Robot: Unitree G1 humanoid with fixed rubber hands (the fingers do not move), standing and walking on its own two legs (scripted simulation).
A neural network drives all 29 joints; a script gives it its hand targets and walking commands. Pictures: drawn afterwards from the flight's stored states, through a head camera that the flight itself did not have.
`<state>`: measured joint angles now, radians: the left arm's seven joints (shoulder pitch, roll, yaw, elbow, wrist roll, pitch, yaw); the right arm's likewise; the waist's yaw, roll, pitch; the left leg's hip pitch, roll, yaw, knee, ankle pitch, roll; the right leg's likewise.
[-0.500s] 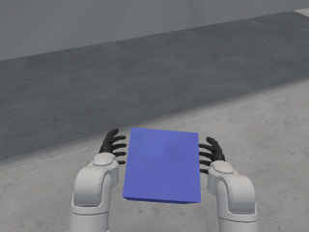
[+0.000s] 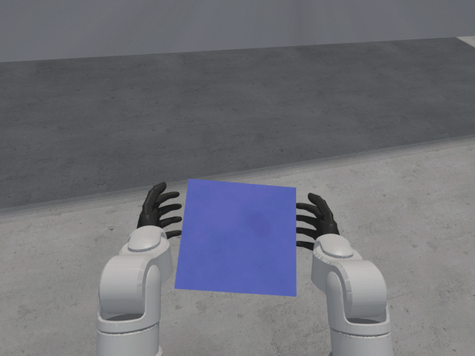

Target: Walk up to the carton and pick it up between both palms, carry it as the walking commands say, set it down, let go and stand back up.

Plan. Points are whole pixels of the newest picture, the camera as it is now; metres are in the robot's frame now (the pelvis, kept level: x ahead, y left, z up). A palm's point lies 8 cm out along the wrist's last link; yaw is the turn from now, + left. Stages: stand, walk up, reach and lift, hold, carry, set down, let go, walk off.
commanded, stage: carry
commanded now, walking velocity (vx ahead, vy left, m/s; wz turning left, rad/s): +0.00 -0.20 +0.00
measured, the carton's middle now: (235, 242) +0.33 +0.02 +0.01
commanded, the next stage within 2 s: none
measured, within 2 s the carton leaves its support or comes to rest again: neither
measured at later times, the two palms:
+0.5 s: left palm (250, 295) +0.22 +0.00 +0.05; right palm (422, 285) +0.24 -0.26 +0.07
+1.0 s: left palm (325, 295) +0.21 -0.10 +0.09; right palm out of the picture +0.20 -0.35 +0.08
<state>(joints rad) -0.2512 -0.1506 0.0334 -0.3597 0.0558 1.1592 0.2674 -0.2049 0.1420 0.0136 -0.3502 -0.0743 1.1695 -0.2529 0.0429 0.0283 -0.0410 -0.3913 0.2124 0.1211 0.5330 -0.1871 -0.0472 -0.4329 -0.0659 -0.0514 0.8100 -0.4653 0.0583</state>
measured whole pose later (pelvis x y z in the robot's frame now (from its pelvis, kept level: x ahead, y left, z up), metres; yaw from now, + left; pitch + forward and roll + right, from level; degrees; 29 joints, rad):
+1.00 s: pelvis -0.07 -0.23 -0.01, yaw +1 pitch +3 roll +1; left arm -0.28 -0.16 0.07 -0.21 0.10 1.21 0.24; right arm -0.25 0.15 0.00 -0.22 -0.07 1.25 -0.28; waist -0.03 -0.01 -0.09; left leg -0.35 0.10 0.08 0.55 -0.26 -0.05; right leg -0.39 0.02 -0.09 0.54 -0.20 -0.07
